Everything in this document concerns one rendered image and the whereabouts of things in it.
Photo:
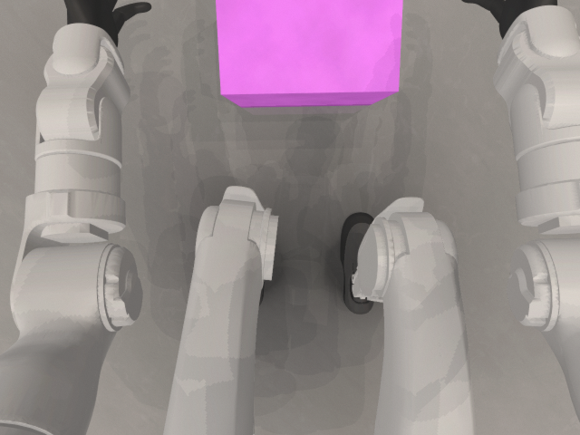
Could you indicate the left robot forearm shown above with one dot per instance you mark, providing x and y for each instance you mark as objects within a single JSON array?
[{"x": 78, "y": 145}]

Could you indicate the carton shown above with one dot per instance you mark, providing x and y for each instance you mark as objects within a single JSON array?
[{"x": 299, "y": 53}]

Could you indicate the robot right upper arm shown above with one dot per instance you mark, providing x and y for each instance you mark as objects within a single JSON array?
[{"x": 543, "y": 291}]

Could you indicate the right robot forearm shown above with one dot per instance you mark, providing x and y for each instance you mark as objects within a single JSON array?
[{"x": 538, "y": 76}]

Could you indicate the left robot thigh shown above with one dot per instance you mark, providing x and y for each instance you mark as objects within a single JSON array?
[{"x": 213, "y": 386}]

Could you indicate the left robot hand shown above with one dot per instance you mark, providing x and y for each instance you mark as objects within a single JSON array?
[{"x": 99, "y": 13}]

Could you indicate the robot left upper arm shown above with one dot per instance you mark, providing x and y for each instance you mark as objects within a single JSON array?
[{"x": 69, "y": 303}]

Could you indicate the right robot hand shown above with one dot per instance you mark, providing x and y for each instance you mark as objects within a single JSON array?
[{"x": 507, "y": 11}]

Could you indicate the robot right shin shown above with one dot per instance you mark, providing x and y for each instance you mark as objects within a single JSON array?
[{"x": 360, "y": 287}]

